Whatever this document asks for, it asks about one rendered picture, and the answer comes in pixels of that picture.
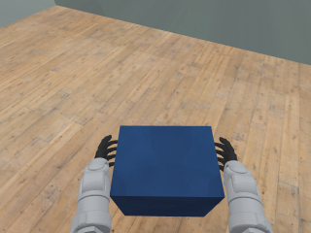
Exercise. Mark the left robot hand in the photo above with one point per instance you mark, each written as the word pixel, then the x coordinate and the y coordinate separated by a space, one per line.
pixel 102 150

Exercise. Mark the carton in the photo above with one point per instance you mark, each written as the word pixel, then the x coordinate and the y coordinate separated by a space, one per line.
pixel 166 170

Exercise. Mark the right robot forearm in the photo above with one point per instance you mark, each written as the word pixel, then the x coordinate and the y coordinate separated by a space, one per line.
pixel 246 214

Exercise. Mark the right robot hand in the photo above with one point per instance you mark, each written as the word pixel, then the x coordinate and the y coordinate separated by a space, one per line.
pixel 227 152

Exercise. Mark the left robot forearm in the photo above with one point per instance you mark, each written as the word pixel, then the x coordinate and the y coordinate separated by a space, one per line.
pixel 93 203

